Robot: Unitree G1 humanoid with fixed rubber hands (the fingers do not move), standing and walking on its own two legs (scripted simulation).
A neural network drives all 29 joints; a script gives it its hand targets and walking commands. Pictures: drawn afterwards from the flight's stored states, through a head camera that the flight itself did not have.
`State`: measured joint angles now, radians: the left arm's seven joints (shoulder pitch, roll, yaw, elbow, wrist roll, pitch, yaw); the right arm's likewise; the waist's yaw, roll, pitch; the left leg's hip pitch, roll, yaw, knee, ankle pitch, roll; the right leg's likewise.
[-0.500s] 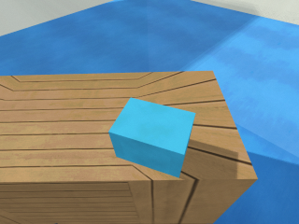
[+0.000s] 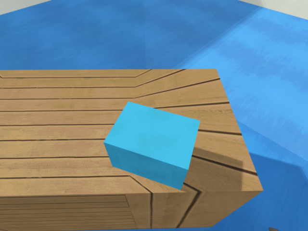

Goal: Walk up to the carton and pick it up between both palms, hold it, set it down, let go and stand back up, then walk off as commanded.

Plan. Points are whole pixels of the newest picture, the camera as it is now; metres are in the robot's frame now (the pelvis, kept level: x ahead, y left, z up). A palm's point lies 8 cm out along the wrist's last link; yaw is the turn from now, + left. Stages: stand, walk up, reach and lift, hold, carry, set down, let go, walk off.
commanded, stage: walk up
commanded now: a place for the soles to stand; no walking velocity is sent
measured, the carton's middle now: (153, 144) +0.38 +0.01 -0.04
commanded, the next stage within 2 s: reach and lift in 0.78 s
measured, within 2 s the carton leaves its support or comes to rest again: neither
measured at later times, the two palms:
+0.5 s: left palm out of the picture +0.11 +0.29 -0.10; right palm out of the picture +0.07 -0.33 -0.11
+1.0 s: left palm (63, 227) +0.17 +0.26 -0.10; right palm out of the picture +0.14 -0.31 -0.10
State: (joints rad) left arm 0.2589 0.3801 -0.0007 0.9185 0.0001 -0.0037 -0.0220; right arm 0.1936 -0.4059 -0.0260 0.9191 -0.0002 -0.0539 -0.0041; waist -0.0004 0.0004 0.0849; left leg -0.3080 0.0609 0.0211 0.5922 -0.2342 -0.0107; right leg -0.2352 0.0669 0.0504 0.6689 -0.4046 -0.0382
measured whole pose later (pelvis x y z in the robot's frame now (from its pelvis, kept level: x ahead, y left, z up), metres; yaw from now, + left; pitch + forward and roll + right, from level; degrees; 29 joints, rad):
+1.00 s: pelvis +0.00 -0.01 -0.01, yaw -1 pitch -3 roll +0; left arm 0.02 0.31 0.00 0.60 0.00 0.43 0.00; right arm 0.02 -0.37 -0.12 0.95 -0.02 -0.14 0.06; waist 0.00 0.01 0.17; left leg -0.31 0.06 0.02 0.67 -0.30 -0.03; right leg -0.26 0.00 0.05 0.66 -0.35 0.02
